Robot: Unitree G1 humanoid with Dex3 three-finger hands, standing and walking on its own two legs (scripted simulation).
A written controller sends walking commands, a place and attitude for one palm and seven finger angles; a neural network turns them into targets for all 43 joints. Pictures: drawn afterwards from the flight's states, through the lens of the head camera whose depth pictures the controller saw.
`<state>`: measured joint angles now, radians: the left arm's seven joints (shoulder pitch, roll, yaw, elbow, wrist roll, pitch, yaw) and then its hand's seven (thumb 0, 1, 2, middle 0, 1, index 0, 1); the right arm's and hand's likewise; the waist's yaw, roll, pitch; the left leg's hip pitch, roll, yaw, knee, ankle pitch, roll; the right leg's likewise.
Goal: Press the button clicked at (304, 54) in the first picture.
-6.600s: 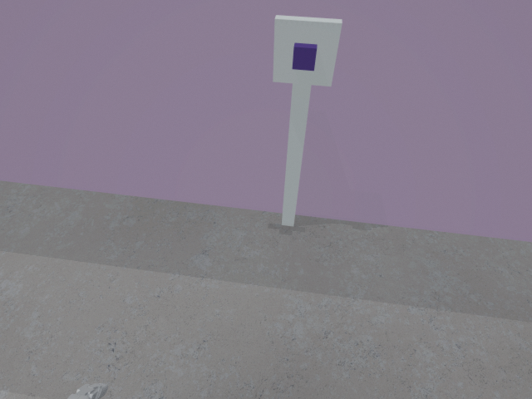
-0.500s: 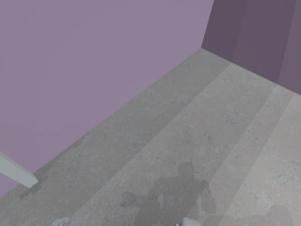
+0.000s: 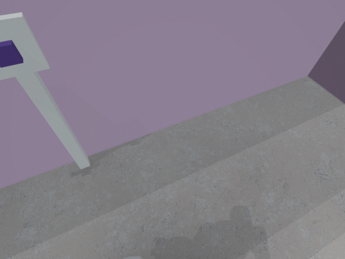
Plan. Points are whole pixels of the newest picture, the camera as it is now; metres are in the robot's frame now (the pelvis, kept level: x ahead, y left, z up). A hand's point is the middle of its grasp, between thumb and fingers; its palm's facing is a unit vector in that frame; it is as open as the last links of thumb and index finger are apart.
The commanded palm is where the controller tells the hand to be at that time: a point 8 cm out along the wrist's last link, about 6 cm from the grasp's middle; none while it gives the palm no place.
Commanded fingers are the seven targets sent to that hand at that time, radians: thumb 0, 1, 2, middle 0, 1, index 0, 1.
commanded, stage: turn to face it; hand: left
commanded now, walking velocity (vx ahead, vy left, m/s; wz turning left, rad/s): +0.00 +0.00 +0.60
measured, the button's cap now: (6, 53) +0.63 +0.56 +0.08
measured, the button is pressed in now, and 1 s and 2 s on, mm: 0 0 0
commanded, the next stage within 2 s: take the last steps up to it in 0.78 s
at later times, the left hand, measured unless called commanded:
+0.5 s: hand out of the picture +0.07 +0.22 -0.14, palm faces +0.26 -0.92 -0.29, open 7.4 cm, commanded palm none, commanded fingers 0.00 0.90 0.90 -0.20 -0.30 -0.20 -0.30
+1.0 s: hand out of the picture -0.13 +0.19 -0.17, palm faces +0.51 -0.83 -0.25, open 7.4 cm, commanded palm none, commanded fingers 0.00 0.90 0.90 -0.20 -0.30 -0.20 -0.30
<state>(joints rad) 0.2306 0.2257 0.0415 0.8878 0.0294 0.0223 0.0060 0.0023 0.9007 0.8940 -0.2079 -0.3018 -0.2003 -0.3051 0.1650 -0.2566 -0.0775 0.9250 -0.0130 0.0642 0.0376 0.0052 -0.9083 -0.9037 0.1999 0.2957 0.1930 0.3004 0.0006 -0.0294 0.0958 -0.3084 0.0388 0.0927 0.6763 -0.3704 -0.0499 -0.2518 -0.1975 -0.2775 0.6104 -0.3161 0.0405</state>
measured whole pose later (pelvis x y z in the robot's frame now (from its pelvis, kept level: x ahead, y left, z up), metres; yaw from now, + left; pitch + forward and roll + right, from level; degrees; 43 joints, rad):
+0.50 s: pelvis +0.00 -0.02 +0.00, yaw +16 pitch +1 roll +1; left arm 0.14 0.22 0.04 0.84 0.01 0.02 0.01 0.00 0.91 0.89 -0.20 -0.30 -0.19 -0.30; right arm 0.23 -0.23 -0.08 0.92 -0.02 0.05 0.01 0.00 -0.90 -0.90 0.21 0.30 0.20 0.30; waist -0.04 0.04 0.05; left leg -0.35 -0.08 -0.14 0.58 -0.23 0.00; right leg -0.28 -0.03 -0.02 0.57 -0.33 0.06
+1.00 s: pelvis -0.03 +0.00 +0.00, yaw +28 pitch -2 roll +0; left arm 0.30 0.26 0.05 1.01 0.02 0.06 0.02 0.00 0.91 0.89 -0.20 -0.30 -0.20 -0.30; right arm 0.14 -0.20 -0.04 0.96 -0.02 0.01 0.00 0.00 -0.91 -0.90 0.20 0.30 0.19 0.30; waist 0.03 -0.05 0.07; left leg -0.22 0.01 0.06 0.56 -0.32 0.03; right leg -0.35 -0.11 -0.09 0.92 -0.51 0.05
